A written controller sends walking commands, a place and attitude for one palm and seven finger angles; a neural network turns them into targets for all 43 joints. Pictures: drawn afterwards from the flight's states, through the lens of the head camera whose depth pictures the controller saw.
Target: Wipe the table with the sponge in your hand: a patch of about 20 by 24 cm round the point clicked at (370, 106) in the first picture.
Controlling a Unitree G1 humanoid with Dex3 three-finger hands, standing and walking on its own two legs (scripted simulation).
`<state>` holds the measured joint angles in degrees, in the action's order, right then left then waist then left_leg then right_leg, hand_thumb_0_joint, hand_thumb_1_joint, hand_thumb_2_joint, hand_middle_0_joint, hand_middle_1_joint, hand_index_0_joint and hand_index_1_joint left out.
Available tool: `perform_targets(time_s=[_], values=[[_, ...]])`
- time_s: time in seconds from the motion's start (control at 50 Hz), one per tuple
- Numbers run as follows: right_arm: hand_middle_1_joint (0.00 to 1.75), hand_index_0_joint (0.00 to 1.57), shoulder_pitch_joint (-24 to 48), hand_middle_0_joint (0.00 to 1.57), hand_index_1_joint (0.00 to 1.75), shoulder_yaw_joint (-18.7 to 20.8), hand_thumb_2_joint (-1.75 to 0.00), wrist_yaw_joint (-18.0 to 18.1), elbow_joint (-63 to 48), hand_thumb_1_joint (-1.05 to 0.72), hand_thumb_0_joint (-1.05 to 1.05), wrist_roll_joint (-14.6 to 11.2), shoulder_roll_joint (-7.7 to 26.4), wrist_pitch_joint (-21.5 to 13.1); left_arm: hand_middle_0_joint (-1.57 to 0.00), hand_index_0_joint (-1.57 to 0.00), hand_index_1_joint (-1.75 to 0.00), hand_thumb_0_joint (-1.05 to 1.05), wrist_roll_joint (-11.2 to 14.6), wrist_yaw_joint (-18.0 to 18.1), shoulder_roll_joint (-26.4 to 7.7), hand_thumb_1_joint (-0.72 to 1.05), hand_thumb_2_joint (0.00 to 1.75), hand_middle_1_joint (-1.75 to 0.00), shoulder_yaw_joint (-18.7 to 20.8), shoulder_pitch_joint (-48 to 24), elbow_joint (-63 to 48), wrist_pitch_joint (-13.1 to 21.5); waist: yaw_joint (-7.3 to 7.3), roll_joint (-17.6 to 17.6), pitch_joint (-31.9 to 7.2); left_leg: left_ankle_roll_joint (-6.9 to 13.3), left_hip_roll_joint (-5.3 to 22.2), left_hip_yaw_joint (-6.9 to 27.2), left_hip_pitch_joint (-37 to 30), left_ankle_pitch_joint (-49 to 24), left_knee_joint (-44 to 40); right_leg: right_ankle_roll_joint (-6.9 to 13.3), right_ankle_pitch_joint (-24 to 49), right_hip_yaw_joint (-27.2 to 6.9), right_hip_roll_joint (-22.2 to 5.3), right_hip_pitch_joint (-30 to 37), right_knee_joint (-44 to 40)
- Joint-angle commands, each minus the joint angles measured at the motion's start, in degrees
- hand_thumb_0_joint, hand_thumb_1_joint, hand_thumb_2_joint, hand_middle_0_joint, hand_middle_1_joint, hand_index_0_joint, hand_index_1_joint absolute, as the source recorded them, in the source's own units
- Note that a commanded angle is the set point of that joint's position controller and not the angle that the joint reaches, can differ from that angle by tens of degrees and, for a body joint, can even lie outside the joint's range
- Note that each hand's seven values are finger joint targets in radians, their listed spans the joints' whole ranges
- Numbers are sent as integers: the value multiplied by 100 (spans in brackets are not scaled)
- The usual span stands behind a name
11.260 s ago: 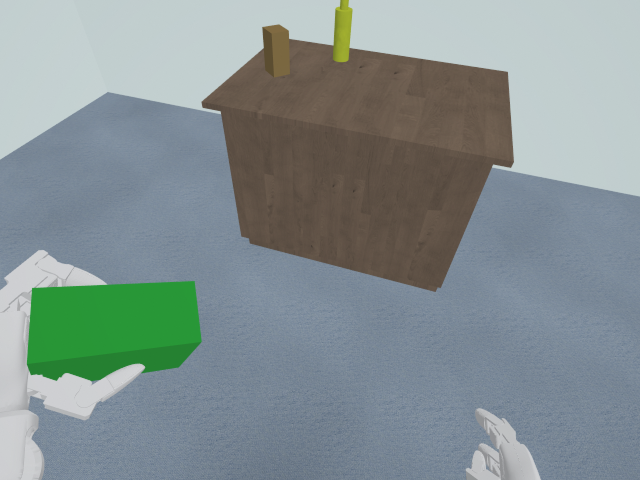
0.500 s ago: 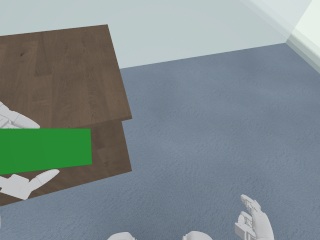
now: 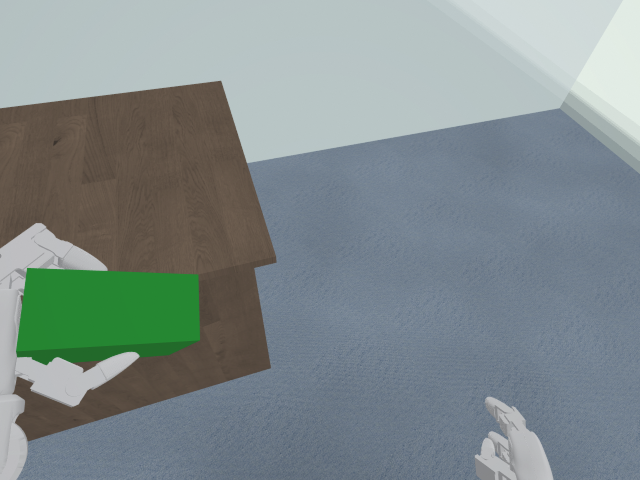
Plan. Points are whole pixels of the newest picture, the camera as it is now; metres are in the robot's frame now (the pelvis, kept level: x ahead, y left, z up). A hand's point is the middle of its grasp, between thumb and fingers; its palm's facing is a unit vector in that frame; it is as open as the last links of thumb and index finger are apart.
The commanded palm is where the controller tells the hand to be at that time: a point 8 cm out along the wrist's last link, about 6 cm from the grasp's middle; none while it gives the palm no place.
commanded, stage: come to a stop and stand still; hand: left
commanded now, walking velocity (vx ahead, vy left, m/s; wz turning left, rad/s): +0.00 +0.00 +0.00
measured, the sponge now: (137, 318) +0.24 +0.20 +0.13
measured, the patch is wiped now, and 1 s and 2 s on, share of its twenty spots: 0.00 0.00 0.00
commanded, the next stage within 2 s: look again from close up in 1.50 s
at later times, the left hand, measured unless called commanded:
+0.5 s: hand out of the picture +0.16 +0.35 +0.18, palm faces +0.51 -0.80 -0.32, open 10.4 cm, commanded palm +0.10 +0.35 +0.19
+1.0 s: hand out of the picture +0.18 +0.34 +0.16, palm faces +0.52 -0.79 -0.33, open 10.4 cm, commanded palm +0.12 +0.36 +0.19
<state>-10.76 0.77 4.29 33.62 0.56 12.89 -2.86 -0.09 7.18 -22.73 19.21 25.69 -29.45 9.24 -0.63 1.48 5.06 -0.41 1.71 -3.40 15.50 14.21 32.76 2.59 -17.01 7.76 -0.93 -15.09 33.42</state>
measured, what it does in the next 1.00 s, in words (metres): shifts its weight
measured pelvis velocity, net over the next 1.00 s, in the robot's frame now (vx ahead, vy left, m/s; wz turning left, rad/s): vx -0.01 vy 0.06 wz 0.11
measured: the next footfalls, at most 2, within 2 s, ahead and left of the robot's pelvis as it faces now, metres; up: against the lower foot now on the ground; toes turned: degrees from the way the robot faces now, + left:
none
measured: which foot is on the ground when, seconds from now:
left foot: down 0.00-1.00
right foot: down 0.00-1.00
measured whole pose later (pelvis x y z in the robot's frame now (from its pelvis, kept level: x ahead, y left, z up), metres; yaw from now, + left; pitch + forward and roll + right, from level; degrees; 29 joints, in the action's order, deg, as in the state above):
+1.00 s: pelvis -0.01 +0.06 +0.01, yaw +6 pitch -2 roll -1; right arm -12.9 -2.0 1.4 33.7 0.7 11.3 -8.6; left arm -0.3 6.3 -17.9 18.7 20.5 -21.4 11.0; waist -2.7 1.4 1.6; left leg 4.5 -2.1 -6.0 12.2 9.6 23.0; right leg -1.0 -11.3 -4.1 1.2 -10.0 23.0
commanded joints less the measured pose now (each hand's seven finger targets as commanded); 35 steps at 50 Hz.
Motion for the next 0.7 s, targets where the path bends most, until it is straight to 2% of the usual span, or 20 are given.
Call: perform_targets(time_s=[0.0, 0.02, 0.04, 0.06, 0.08, 0.12, 0.14, 0.2, 0.22, 0.28, 0.34, 0.42, 0.44, 0.46, 0.5, 0.52, 0.56, 0.6, 0.62, 0.68], values=[[30, 20, 81, 20, 30, 214, -90, -135, -930, -90, 0, -132, 301, -709, -120, -120, -160, 0, 236, 35, -1377, 10, 130, -160, 1399, -1325, 108, 715, -145, -175, -667, -38, -55, 217, -56, -397, -110, 253, 2855, -2017, -1229, 245, -1333], [30, 20, 111, 20, 30, 152, -90, -195, -874, -90, 0, -175, 298, -730, -120, -120, -160, 0, 262, 36, -666, 10, 130, -160, 897, -1259, 609, 720, -20, -740, -1109, -52, -16, 96, -425, -748, -568, 289, 2528, -1594, -1036, 674, -992], [30, 20, 188, 20, 30, 194, -90, -210, -880, -90, 0, -148, 508, -755, -120, -120, -160, 0, 279, 16, -989, 10, 130, -160, 899, -1523, -79, 840, -58, -1302, -1359, 29, 11, 153, -665, -991, -714, 103, 1933, -1242, -766, 690, -825], [30, 20, 188, 20, 30, 230, -90, -257, -855, -90, 0, -140, 603, -800, -120, -120, -160, 0, 302, 9, -872, 10, 130, -160, 750, -1373, -347, 886, -113, -1402, -1396, 121, 243, 421, -600, -1348, -823, -35, 1402, -1061, -565, 709, -704], [30, 20, 260, 20, 30, 226, -90, -318, -925, -90, 0, -127, 619, -834, -120, -120, -160, 0, 297, -10, -712, 10, 130, -160, 601, -1008, -554, 917, -183, -1380, -1407, 255, 485, 718, -389, -1361, -1036, -128, 1036, -890, -405, 796, -551], [30, 20, 383, 20, 30, 188, -90, -412, -1052, -90, 0, -163, 588, -894, -120, -120, -160, 0, 289, -55, -475, 10, 130, -160, 358, -366, -673, 900, -231, -1198, -1129, 385, 721, 952, 188, -645, -1439, -175, 429, -680, -230, 887, -339], [30, 20, 362, 20, 30, 176, -90, -445, -1108, -90, 0, -153, 607, -907, -120, -120, -160, 0, 250, -64, -507, 10, 130, -160, 335, -470, -1010, 908, -202, -912, -1044, 375, 722, 1029, 517, -223, -1607, -171, 226, -604, -158, 1017, -298], [30, 20, 371, 20, 30, 151, -90, -391, -1137, -90, 0, -144, 635, -915, -120, -120, -160, 0, 227, 7, -895, 10, 130, -160, 827, -450, -853, 884, -191, -348, -798, 383, 761, 1118, 1043, 1433, -2038, -194, -214, -618, -98, 1053, -300], [30, 20, 393, 20, 30, 153, -90, -355, -1146, -90, 0, -134, 650, -902, -120, -120, -160, 0, 218, 48, -1189, 10, 130, -160, 1128, -643, -982, 899, -183, -428, -758, 375, 755, 1118, 1075, 1698, -2136, -193, -254, -603, -65, 1039, -269], [30, 20, 360, 20, 30, 113, -90, -318, -1117, -90, 0, -95, 585, -931, -120, -120, -160, 0, 206, 50, -1138, 10, 130, -160, 1198, -1039, -879, 975, -141, -771, -794, 369, 709, 1029, 981, 1886, -2130, -159, -187, -581, -23, 1059, -301], [30, 20, 364, 20, 30, 64, -90, -305, -1029, -90, 0, -61, 533, -991, -120, -120, -160, 0, 187, 2, -982, 10, 130, -160, 972, -1514, -829, 993, -119, -1106, -709, 266, 738, 1039, 909, 2246, -2344, -144, -255, -543, 58, 995, -249], [30, 20, 305, 20, 30, 64, -90, -373, -933, -90, 0, -63, 514, -1052, -120, -120, -160, 0, 136, -91, -406, 10, 130, -160, 311, -1699, -547, 874, -126, -901, -716, 125, 633, 927, 749, 2383, -2420, -127, -282, -582, 179, 996, -359], [30, 20, 310, 20, 30, 64, -90, -385, -900, -90, 0, -68, 531, -1048, -120, -120, -160, 0, 95, -100, -378, 10, 130, -160, 219, -1778, -542, 834, -127, -959, -683, 72, 653, 952, 809, 2548, -2533, -142, -316, -583, 246, 1025, -305], [30, 20, 286, 20, 30, 78, -90, -394, -874, -90, 0, -55, 533, -1038, -120, -120, -160, 0, 62, -92, -397, 10, 130, -160, 232, -1712, -481, 792, -145, -854, -729, 46, 658, 972, 804, 2557, -2555, -150, -277, -577, 277, 1096, -330], [30, 20, 294, 20, 30, 100, -90, -410, -865, -90, 0, -54, 541, -984, -120, -120, -160, 0, 15, -97, -329, 10, 130, -160, 159, -1649, -365, 711, -161, -697, -708, 41, 589, 804, 820, 2560, -2482, -159, -279, -612, 307, 1105, -380], [30, 20, 341, 20, 30, 99, -90, -406, -875, -90, 0, -38, 539, -945, -120, -120, -160, 0, 17, -90, -436, 10, 130, -160, 260, -1583, -334, 672, -178, -723, -737, 36, 550, 735, 797, 2533, -2440, -153, -305, -653, 297, 1076, -446], [30, 20, 409, 20, 30, 98, -90, -399, -928, -90, 0, -13, 505, -873, -120, -120, -160, 0, 9, -80, -552, 10, 130, -160, 396, -1489, -424, 653, -179, -527, -690, 29, 461, 555, 671, 2408, -2223, -127, -374, -771, 259, 907, -736], [30, 20, 450, 20, 30, 90, -90, -376, -975, -90, 0, 14, 476, -818, -120, -120, -160, 0, 49, -86, -735, 10, 130, -160, 621, -1351, -551, 654, -166, -296, -586, 28, 296, 373, 382, 2142, -1909, -84, -563, -1017, 183, 490, -1206], [30, 20, 454, 20, 30, 109, -90, -361, -980, -90, 0, 38, 502, -793, -120, -120, -160, 0, 67, -83, -909, 10, 130, -160, 800, -1362, -737, 668, -136, -351, -614, -14, 216, 307, 108, 1983, -1802, -49, -684, -1116, 178, 228, -1411], [30, 20, 411, 20, 30, 70, -90, -324, -1002, -90, 0, 41, 460, -795, -120, -120, -160, 0, 124, -107, -858, 10, 130, -160, 851, -1269, -897, 702, -103, -276, -674, 22, 151, 304, -326, 1416, -1618, -33, -562, -1378, 150, -6, -1707]])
